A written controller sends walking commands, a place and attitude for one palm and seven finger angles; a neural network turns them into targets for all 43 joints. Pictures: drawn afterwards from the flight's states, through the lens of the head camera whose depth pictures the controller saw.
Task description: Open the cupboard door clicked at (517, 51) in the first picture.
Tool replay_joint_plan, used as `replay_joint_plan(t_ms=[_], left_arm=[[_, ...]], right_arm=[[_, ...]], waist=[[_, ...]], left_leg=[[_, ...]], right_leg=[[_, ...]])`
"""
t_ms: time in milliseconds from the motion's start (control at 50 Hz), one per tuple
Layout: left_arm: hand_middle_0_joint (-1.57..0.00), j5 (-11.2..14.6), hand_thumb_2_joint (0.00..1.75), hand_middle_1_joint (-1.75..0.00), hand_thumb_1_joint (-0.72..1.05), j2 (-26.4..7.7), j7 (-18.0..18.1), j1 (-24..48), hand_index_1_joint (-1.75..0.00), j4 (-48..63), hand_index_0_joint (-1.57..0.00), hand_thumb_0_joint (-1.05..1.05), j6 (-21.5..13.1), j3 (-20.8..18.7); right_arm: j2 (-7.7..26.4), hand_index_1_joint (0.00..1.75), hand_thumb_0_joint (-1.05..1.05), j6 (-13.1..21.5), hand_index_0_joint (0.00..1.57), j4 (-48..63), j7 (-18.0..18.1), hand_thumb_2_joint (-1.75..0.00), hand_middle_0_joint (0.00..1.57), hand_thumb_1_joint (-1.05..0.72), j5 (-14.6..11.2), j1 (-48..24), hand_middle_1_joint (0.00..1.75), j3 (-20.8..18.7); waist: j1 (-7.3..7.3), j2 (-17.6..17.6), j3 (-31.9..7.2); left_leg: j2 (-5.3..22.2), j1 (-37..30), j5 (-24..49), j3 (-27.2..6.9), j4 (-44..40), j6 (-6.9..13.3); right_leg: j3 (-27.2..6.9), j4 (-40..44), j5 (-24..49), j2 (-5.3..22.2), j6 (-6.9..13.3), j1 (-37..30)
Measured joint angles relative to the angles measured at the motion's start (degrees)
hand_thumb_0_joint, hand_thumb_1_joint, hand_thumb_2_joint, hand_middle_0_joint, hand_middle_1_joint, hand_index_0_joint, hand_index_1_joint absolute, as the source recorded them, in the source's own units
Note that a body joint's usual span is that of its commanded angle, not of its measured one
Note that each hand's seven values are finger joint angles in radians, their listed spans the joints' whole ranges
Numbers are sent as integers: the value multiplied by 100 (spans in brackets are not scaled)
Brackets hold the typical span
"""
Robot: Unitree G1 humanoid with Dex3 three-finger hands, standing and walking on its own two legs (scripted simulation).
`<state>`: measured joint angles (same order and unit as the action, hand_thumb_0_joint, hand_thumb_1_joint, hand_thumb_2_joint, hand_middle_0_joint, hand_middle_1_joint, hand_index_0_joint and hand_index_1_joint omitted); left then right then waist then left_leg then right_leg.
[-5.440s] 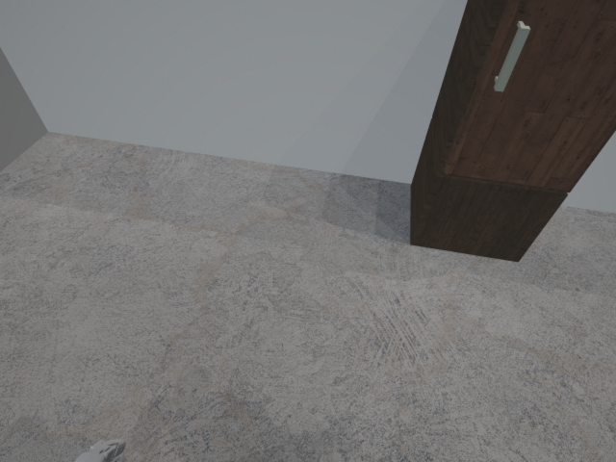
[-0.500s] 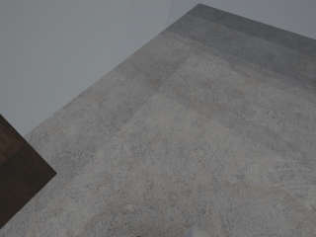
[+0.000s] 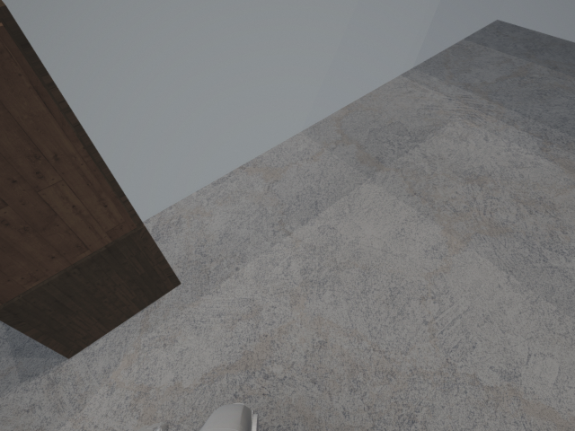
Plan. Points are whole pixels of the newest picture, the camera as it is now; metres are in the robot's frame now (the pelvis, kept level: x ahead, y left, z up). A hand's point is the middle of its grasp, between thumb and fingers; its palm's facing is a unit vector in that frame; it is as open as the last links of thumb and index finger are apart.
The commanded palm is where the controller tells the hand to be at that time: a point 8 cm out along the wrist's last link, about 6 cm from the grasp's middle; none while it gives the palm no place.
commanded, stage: turn to face it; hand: left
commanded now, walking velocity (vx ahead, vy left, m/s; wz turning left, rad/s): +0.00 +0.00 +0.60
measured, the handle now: out of the picture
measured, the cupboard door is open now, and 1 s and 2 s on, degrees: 0 0 0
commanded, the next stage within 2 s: take the last steps up to it in 1.00 s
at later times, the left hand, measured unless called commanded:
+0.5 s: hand out of the picture +0.00 +0.27 -0.17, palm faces +0.32 -0.91 -0.27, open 7.4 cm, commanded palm none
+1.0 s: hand out of the picture -0.08 +0.18 -0.16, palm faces +0.54 -0.80 -0.26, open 7.4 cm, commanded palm none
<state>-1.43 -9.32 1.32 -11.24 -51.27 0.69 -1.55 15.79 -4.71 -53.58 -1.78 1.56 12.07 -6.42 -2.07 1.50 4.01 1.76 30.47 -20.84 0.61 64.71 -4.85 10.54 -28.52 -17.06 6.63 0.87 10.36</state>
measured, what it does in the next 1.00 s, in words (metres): steps on the spot, turning left: left foot, then right foot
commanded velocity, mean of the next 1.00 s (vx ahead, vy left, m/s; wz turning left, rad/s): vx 0.00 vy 0.00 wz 0.50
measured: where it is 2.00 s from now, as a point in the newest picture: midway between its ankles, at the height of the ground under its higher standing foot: outside the picture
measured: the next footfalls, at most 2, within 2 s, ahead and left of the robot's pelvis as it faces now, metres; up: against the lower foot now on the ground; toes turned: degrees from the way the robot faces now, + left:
left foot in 0.22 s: +0.01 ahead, +0.16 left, +0.00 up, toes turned +16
right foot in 0.64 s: +0.08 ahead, -0.09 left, +0.00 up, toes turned +18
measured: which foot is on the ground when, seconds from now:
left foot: up 0.00-0.20, down 0.22-0.66, up 0.68-1.00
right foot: down 0.00-0.22, up 0.24-0.62, down 0.64-1.00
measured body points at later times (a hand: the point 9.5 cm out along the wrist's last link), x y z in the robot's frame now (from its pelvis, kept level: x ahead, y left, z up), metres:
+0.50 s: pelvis -0.01 +0.03 -0.01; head +0.02 +0.05 +0.44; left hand -0.01 +0.32 -0.15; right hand +0.16 -0.19 -0.14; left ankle -0.03 +0.14 -0.74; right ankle +0.03 -0.12 -0.68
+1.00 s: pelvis -0.02 -0.01 +0.00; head +0.01 -0.02 +0.45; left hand -0.11 +0.22 -0.14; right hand +0.17 -0.20 -0.16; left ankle -0.12 +0.11 -0.69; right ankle +0.04 -0.10 -0.74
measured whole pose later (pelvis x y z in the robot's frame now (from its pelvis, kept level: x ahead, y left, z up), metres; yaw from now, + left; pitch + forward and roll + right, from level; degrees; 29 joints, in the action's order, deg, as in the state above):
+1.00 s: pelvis -0.02 -0.01 +0.00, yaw +33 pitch -2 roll +2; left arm -1.9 -10.3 1.2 -14.0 -52.7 0.6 -1.5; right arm 14.8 -5.0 -55.7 -1.5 1.1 10.8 -4.7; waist 0.3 0.5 4.6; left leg 2.3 22.0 -25.0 1.2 53.0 -4.1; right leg 12.4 -29.4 -15.2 7.9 0.5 12.2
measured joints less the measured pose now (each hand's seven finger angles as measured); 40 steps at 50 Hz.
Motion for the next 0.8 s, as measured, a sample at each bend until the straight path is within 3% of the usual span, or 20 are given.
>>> replay_joint_plan(t_ms=[80, 160, 220, 240, 260, 300, 360, 520, 600, 640, 660, 720, 800], left_arm=[[-20, -29, 89, -30, 91, -59, -16, -129, -30, -32, -20, 1, -4, -14], [-20, -49, 89, -30, 91, -219, -41, -263, -30, -101, -20, 0, 42, -74], [-20, -18, 89, -30, 91, -390, -57, -408, -30, -165, -20, 1, 92, -150], [-20, 10, 89, -30, 91, -467, -67, -435, -30, -190, -20, 1, 129, -187], [-20, 23, 89, -30, 91, -559, -62, -404, -30, -232, -20, 1, 196, -220], [-20, 18, 89, -30, 91, -685, -34, -336, -30, -279, -20, 1, 326, -267], [-20, 27, 89, -30, 91, -730, -44, -194, -29, -285, -20, 1, 367, -310], [-20, 43, 89, -30, 91, -583, -87, 173, -29, -4, -20, 1, 274, -261], [-20, 78, 89, -30, 91, -456, -71, 328, -29, 124, -20, 1, 216, -199], [-20, 93, 89, -30, 91, -404, -73, 342, -29, 213, -20, 1, 128, -161], [-20, 70, 89, -30, 91, -328, -60, 360, -29, 222, -20, 1, 66, -142], [-20, 23, 89, -30, 91, -168, -43, 300, -29, 266, -20, 1, -11, -22], [-20, 22, 89, -30, 91, -60, -12, 106, -30, 199, -20, 0, -1, 15]], right_arm=[[-11, 30, 1, -45, 20, -24, -9, -90, 19, -91, -16, -188, 30, 63], [-48, 30, 1, 7, 20, 55, -15, -90, 19, -91, -43, -434, 30, 145], [-63, 30, 1, 124, 20, 198, -28, -90, 19, -91, -47, -553, 30, 208], [-82, 30, 1, 198, 20, 239, -24, -90, 19, -91, -36, -589, 30, 211], [-132, 30, 1, 260, 20, 260, -11, -90, 19, -91, -48, -632, 30, 224], [-204, 30, 1, 338, 20, 291, 12, -90, 20, -91, -58, -647, 30, 287], [-252, 30, 0, 344, 20, 299, 86, -90, 20, -91, -38, -569, 30, 333], [-265, 30, 1, 268, 20, 217, 88, -90, 20, -90, -12, -343, 30, 329], [-237, 30, 1, 216, 20, 190, 80, -90, 20, -90, 7, -220, 30, 278], [-207, 30, 1, 181, 20, 176, 77, -90, 20, -90, -8, -142, 30, 243], [-150, 30, 1, 165, 20, 157, 75, -90, 20, -90, -32, -117, 30, 208], [-58, 30, 1, 64, 20, 74, 80, -90, 20, -90, -29, -18, 30, 114], [-10, 30, 1, 2, 20, -45, 12, -90, 20, -91, 2, 39, 30, 73]], waist=[[138, -100, 108], [298, -209, 192], [363, -280, 162], [356, -337, 147], [369, -434, 184], [408, -508, 224], [367, -440, 191], [215, -249, 63], [81, -89, 35], [52, -22, -3], [40, 119, 13], [-6, 245, 7], [24, 175, -36]], left_leg=[[136, -405, -231, 146, -807, -22], [121, -904, -336, 385, -1849, 82], [49, -1425, 286, 553, -2965, 214], [-11, -1444, 328, 544, -3084, 462], [-76, -1370, 262, 516, -2947, 583], [-102, -1362, 185, 433, -2865, 640], [-109, -1467, 356, 220, -3132, 600], [-298, -1552, 731, -201, -3593, 579], [-362, -1398, 737, -439, -3453, 471], [-417, -1241, 666, -557, -3232, 380], [-380, -1129, 578, -646, -3008, 379], [-489, -582, -517, -531, -1368, 310], [-326, -203, -243, -216, 150, 192]], right_leg=[[281, -127, -80, 177, -37, 33], [530, -417, -224, 361, -141, 161], [708, -859, -442, 508, -276, 342], [609, -1229, -552, 571, -348, 518], [305, -1744, -923, 559, -430, 740], [-192, -2727, -1367, 369, -511, 1148], [-531, -3464, -1110, 153, -585, 1551], [-932, -2777, -656, -72, -649, 1582], [-918, -1690, -680, -280, -602, 1129], [-858, -793, -238, -368, -564, 728], [-751, -624, -82, -437, -387, 642], [-478, -659, -106, -317, -12, 549], [-281, -293, 40, -137, 32, 281]])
